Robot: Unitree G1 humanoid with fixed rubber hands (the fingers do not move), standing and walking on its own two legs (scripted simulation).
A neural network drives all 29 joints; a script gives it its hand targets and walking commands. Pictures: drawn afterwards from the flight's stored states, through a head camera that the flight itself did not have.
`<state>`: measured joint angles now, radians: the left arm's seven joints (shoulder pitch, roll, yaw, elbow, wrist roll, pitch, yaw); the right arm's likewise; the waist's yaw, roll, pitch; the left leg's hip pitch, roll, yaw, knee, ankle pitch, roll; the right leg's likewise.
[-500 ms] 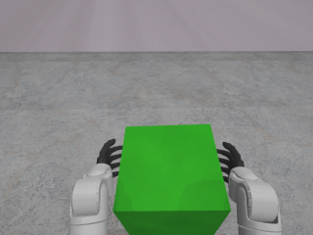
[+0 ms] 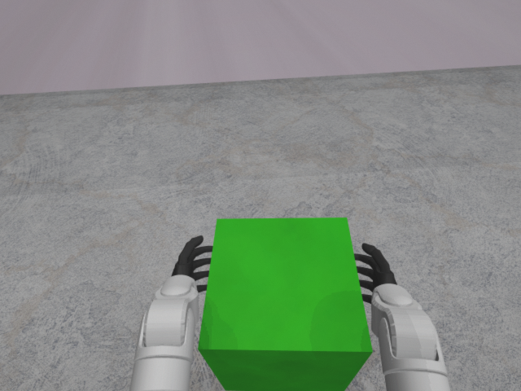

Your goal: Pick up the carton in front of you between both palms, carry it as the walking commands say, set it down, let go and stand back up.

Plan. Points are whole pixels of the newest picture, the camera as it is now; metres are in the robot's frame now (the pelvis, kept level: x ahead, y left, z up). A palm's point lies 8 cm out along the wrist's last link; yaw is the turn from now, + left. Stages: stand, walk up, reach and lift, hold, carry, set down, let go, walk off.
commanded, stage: carry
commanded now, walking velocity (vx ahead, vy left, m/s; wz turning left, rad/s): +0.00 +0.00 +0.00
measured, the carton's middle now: (282, 309) +0.29 +0.00 -0.04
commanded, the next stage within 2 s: hold in 1.26 s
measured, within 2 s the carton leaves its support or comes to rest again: neither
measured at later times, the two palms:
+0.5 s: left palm (184, 315) +0.23 +0.14 +0.04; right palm (399, 324) +0.23 -0.16 +0.04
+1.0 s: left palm (183, 332) +0.21 +0.14 +0.04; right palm (408, 341) +0.20 -0.16 +0.04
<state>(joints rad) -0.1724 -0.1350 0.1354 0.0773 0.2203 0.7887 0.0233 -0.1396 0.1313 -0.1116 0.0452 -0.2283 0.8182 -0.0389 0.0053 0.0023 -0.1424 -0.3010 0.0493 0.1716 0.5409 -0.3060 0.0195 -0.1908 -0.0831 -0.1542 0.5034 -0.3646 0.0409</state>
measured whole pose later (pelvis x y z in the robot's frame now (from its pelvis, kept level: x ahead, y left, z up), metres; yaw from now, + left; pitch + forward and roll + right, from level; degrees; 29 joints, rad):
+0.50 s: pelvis -0.05 -0.01 +0.00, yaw +0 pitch +2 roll +0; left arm -0.22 -0.14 0.19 0.23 0.25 0.71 0.02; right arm -0.21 0.14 -0.17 0.22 -0.26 0.73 -0.02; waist 0.00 -0.01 -0.14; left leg -0.32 0.07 0.16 0.54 -0.25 0.01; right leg -0.22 -0.07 -0.16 0.53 -0.34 0.01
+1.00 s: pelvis -0.08 -0.01 +0.00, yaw +0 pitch +2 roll +0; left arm -0.23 -0.15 0.19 0.20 0.25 0.71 0.02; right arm -0.21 0.14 -0.17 0.18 -0.26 0.74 -0.03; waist 0.00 -0.01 -0.12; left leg -0.36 0.08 0.16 0.51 -0.19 0.01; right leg -0.27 -0.06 -0.17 0.54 -0.30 -0.01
